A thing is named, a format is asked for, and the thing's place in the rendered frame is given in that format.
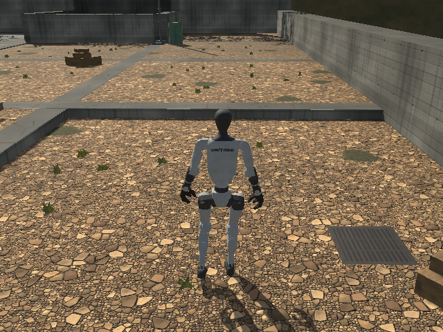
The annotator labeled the robot head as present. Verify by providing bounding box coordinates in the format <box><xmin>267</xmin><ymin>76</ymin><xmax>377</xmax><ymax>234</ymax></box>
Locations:
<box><xmin>211</xmin><ymin>109</ymin><xmax>234</xmax><ymax>141</ymax></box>

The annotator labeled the left robot shin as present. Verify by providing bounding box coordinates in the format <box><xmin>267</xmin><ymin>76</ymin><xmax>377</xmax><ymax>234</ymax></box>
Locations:
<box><xmin>199</xmin><ymin>221</ymin><xmax>209</xmax><ymax>269</ymax></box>

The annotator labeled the robot right upper arm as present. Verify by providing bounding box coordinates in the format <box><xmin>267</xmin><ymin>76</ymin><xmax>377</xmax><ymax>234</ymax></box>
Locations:
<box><xmin>237</xmin><ymin>139</ymin><xmax>255</xmax><ymax>177</ymax></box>

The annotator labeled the robot right forearm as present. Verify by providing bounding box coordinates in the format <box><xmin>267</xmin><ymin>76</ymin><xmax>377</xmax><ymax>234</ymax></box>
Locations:
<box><xmin>248</xmin><ymin>167</ymin><xmax>262</xmax><ymax>196</ymax></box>

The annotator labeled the robot right hand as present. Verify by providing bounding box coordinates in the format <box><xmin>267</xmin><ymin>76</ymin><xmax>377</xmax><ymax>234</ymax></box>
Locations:
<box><xmin>248</xmin><ymin>193</ymin><xmax>264</xmax><ymax>210</ymax></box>

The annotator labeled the robot left upper arm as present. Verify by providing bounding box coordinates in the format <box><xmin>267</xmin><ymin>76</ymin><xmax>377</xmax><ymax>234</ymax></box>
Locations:
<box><xmin>189</xmin><ymin>138</ymin><xmax>208</xmax><ymax>176</ymax></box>

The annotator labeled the robot left forearm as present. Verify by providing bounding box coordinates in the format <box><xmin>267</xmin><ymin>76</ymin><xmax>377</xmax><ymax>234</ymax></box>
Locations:
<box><xmin>181</xmin><ymin>165</ymin><xmax>195</xmax><ymax>192</ymax></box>

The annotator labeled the robot left hand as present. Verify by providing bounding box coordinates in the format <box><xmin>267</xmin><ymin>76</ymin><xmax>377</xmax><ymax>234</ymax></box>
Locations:
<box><xmin>180</xmin><ymin>188</ymin><xmax>196</xmax><ymax>203</ymax></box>

